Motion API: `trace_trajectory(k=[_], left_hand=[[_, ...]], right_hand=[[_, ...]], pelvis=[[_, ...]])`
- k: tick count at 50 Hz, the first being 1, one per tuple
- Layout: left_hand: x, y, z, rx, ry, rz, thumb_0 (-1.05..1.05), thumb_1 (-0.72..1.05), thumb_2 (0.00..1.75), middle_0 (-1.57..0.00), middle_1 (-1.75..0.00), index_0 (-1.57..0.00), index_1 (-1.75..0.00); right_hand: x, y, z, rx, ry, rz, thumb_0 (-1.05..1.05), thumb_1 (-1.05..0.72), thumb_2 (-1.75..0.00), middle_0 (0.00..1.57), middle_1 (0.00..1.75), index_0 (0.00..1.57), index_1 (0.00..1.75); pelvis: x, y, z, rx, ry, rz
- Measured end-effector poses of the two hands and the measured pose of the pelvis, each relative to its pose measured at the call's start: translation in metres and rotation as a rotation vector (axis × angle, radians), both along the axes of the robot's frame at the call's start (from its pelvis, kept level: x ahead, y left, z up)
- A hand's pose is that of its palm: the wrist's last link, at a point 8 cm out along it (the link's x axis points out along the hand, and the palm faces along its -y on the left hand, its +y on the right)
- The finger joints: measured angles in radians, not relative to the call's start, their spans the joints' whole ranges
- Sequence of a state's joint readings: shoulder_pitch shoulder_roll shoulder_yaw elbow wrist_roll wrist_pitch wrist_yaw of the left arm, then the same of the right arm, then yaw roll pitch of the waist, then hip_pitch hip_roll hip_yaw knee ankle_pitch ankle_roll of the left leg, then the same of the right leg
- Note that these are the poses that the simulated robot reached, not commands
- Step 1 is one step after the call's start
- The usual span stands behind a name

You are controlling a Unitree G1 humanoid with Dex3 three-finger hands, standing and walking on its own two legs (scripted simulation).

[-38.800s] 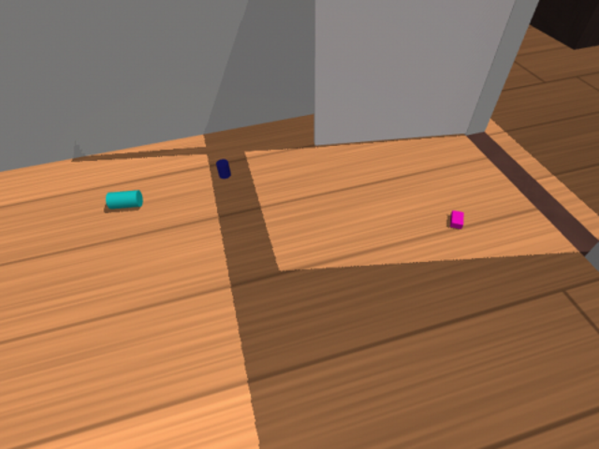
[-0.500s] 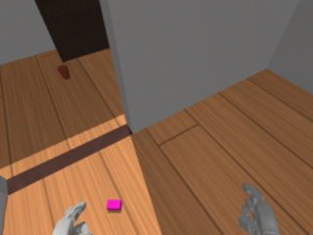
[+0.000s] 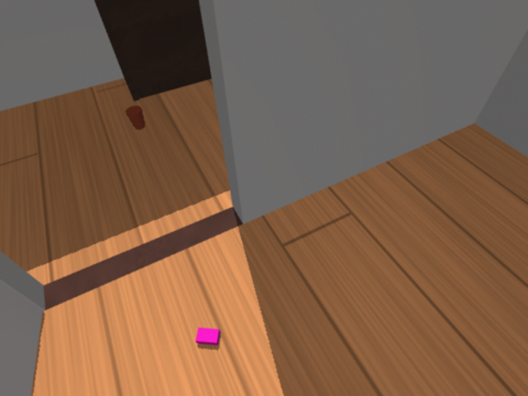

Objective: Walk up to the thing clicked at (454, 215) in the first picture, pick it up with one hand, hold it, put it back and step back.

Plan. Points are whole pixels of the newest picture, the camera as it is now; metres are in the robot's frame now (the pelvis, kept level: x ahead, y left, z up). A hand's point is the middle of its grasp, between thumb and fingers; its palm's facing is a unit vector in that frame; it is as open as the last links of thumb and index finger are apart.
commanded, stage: stand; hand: left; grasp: from above
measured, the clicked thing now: (208, 336) +0.44 +0.24 -0.75
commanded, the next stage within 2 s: none
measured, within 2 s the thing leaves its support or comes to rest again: neither
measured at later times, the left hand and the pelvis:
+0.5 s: hand out of the picture +0.05 +0.24 -0.15, palm faces +0.02 -0.94 -0.34, open 7.3 cm; pelvis +0.00 +0.00 +0.01, yaw +0 degrees
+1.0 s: hand out of the picture +0.07 +0.24 -0.15, palm faces +0.00 -0.94 -0.33, open 7.3 cm; pelvis +0.01 +0.00 +0.01, yaw +0 degrees
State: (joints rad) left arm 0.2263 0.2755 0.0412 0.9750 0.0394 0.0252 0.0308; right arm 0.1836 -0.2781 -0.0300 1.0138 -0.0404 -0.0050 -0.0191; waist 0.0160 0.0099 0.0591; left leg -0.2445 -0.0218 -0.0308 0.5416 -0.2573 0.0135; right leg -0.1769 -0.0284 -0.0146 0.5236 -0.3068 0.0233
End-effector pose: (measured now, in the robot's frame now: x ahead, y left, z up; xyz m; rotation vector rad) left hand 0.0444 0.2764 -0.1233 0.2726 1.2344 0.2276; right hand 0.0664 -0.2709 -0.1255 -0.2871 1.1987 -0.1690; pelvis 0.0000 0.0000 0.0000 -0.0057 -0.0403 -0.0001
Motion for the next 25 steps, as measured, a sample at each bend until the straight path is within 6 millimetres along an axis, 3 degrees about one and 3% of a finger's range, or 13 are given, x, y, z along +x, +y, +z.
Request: trace_trajectory(k=[10, 25], left_hand=[[-0.018, 0.001, 0.004, -0.002, 0.064, 0.024, 0.00, 0.91, 0.90, -0.21, -0.30, -0.21, -0.30], [-0.003, 0.007, 0.009, 0.011, 0.044, 0.012, 0.00, 0.91, 0.90, -0.21, -0.30, -0.21, -0.30]], right_hand=[[-0.006, 0.003, 0.002, 0.012, 0.036, -0.015, 0.00, -0.91, -0.90, 0.20, 0.30, 0.20, 0.30], [-0.007, -0.009, 0.008, -0.007, 0.050, -0.025, 0.00, -0.91, -0.90, 0.20, 0.30, 0.20, 0.30]], pelvis=[[-0.002, 0.001, 0.008, 0.003, -0.026, 0.003], [-0.002, -0.001, 0.012, 0.001, -0.028, 0.004]])
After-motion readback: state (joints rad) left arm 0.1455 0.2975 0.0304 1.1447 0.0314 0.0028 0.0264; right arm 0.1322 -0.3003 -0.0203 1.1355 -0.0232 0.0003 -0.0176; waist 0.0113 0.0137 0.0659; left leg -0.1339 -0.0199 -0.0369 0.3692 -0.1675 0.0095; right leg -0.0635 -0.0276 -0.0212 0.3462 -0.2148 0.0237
